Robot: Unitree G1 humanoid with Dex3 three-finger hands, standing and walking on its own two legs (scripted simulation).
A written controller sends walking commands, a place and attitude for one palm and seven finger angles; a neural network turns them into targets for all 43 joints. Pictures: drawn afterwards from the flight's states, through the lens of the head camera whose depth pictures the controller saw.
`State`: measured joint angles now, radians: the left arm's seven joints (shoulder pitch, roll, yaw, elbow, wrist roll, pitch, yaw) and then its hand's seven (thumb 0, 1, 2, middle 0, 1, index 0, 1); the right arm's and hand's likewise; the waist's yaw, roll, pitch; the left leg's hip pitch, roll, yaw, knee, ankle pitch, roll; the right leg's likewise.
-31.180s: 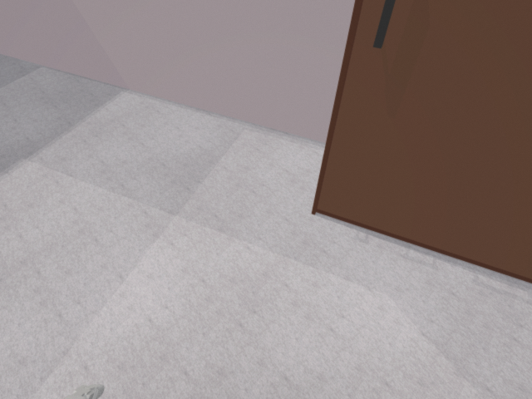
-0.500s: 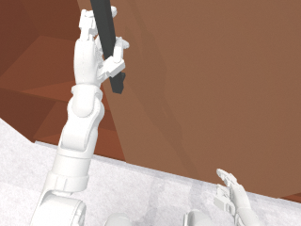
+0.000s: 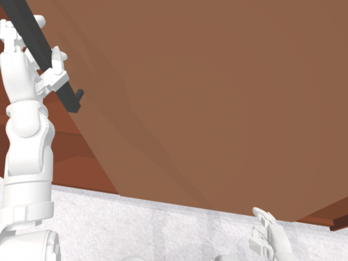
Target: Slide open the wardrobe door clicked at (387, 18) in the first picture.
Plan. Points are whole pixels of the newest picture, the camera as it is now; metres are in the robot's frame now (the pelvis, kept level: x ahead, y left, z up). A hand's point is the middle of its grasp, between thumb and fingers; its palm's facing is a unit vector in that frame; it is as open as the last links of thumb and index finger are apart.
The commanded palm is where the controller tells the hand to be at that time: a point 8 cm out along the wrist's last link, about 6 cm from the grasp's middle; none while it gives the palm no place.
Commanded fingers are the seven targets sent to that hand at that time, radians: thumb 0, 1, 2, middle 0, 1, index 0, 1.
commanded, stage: stop walking and hold the door there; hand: left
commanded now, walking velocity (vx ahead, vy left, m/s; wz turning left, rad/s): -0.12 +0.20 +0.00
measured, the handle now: (48, 47) +0.41 +0.30 +0.24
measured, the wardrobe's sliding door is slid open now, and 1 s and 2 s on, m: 0.70 0.70 0.70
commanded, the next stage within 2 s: none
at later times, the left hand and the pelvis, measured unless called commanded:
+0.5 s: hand (58, 68) +0.37 +0.27 +0.23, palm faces +0.53 -0.83 -0.16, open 7.1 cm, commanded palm +0.33 +0.31 +0.19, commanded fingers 0.00 0.90 0.90 -0.45 -1.40 -0.45 -1.40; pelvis -0.02 -0.03 +0.00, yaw -6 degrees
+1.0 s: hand (58, 67) +0.37 +0.27 +0.23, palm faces +0.54 -0.83 -0.17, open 7.0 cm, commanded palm +0.33 +0.30 +0.19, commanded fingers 0.00 0.90 0.90 -0.45 -1.40 -0.45 -1.40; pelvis -0.04 -0.03 +0.00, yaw -6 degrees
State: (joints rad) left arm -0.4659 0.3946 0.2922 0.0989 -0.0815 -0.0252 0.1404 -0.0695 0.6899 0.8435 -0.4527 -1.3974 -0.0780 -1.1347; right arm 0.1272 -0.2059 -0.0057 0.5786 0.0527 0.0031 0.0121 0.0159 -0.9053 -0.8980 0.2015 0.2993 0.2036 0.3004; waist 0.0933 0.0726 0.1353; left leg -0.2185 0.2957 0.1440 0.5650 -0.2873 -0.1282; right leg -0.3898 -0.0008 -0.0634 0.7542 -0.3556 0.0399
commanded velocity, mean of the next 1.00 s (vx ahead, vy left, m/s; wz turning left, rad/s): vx -0.02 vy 0.08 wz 0.02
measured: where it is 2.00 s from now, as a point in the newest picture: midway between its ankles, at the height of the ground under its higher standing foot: outside the picture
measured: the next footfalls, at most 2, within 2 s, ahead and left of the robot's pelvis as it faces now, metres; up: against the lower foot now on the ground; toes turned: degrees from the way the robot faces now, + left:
right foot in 0.04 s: +0.03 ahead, -0.16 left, +0.00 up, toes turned -9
left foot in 0.28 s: +0.06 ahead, +0.07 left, +0.00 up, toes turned +5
